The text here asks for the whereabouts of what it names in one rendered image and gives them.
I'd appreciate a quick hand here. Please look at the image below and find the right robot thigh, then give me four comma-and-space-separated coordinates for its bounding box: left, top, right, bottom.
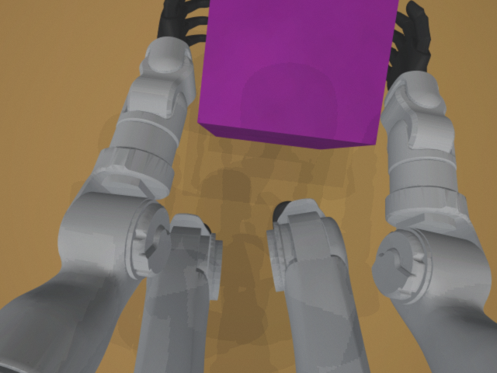
266, 211, 370, 373

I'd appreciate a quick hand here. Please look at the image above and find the robot left hand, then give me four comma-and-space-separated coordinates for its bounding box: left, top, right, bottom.
157, 0, 210, 47

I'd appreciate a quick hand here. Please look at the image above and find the carton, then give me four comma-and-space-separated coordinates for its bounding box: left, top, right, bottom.
197, 0, 399, 149

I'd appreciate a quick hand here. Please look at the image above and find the left robot upper arm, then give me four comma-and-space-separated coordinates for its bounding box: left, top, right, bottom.
0, 192, 172, 373

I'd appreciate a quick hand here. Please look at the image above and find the right robot foot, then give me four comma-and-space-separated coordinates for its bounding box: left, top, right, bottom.
273, 201, 291, 229

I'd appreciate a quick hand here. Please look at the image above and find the right robot forearm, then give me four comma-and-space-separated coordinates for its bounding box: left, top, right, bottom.
381, 71, 492, 293

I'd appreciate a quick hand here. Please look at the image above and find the robot right hand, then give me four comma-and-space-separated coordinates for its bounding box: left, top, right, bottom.
386, 1, 431, 91

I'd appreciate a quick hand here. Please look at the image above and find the right robot upper arm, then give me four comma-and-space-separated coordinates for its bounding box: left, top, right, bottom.
371, 227, 497, 373

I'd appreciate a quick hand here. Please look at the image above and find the left robot forearm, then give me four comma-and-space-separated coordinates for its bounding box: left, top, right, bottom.
57, 37, 196, 255

